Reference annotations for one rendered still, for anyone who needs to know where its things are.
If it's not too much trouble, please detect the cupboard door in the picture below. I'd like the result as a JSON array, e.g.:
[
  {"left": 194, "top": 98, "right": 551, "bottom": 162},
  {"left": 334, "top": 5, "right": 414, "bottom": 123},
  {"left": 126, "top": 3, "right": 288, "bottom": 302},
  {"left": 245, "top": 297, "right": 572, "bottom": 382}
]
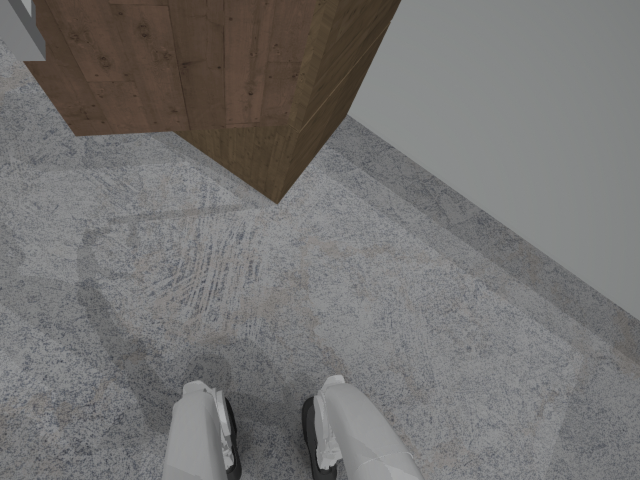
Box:
[{"left": 23, "top": 0, "right": 317, "bottom": 136}]

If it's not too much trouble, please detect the handle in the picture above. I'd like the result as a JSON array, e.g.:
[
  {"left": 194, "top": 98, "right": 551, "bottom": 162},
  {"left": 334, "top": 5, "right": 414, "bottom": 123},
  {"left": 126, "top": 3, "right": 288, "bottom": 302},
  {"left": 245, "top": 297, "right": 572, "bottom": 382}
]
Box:
[{"left": 0, "top": 0, "right": 46, "bottom": 61}]

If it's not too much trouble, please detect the right robot foot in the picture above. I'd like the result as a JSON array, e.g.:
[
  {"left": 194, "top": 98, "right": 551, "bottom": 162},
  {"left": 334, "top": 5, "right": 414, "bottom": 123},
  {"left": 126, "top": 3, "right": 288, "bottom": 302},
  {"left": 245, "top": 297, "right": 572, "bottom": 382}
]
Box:
[{"left": 302, "top": 397, "right": 337, "bottom": 480}]

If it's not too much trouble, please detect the right robot shin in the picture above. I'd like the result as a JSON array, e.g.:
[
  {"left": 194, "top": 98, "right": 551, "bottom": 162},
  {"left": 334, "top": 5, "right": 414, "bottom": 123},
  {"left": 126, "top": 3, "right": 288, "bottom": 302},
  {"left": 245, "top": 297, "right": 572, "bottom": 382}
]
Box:
[{"left": 315, "top": 375, "right": 345, "bottom": 469}]

